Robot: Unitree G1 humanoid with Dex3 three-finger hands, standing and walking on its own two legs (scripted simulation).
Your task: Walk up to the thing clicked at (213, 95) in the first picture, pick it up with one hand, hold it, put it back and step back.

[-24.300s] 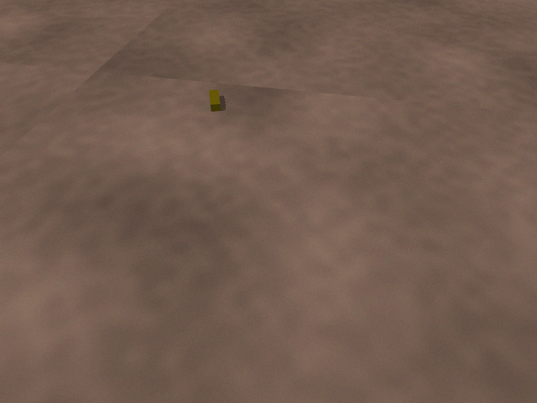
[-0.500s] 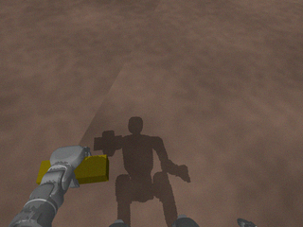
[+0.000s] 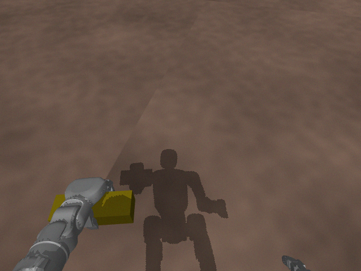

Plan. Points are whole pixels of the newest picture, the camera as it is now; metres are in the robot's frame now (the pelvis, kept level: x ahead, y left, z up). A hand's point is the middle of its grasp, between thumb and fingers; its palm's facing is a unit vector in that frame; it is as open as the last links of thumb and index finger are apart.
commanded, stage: hold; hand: left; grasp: from above
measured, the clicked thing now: (94, 209) +0.31 +0.23 -0.10
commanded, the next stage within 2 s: crouch in 1.60 s
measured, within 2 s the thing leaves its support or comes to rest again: neither
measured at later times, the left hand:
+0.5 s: hand (91, 207) +0.29 +0.22 -0.04, palm faces -0.49 -0.04 -0.87, open 9.5 cm
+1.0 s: hand (89, 213) +0.27 +0.21 -0.02, palm faces -0.47 -0.04 -0.88, open 9.5 cm
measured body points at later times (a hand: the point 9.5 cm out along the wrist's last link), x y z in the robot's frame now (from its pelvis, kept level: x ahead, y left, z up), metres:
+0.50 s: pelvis +0.00 +0.00 +0.01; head +0.02 -0.02 +0.46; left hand +0.31 +0.22 +0.01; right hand +0.12 -0.27 -0.11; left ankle +0.00 +0.13 -0.72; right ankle +0.01 -0.15 -0.72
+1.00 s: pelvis -0.02 -0.01 +0.02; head -0.01 -0.03 +0.46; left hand +0.29 +0.21 +0.03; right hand +0.13 -0.27 -0.10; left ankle +0.00 +0.13 -0.72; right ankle +0.01 -0.15 -0.72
